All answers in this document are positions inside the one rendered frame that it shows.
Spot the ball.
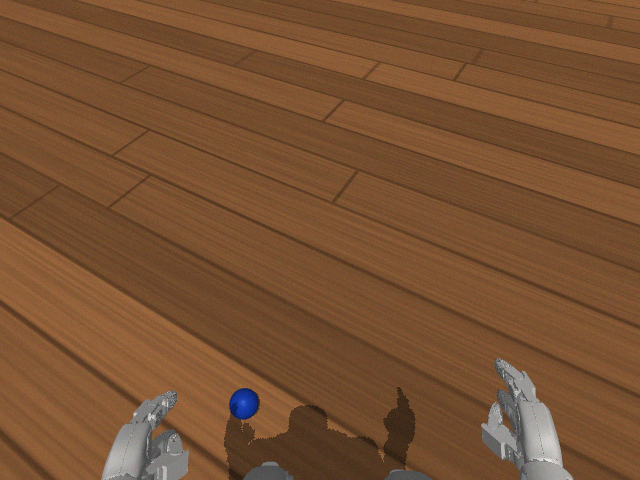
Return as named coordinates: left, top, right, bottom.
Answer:
left=229, top=388, right=259, bottom=419

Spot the right robot hand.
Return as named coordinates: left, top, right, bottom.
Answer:
left=481, top=358, right=563, bottom=470

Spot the right robot arm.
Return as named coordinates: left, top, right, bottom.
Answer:
left=520, top=461, right=574, bottom=480

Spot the left robot hand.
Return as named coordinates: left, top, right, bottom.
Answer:
left=101, top=391, right=189, bottom=480

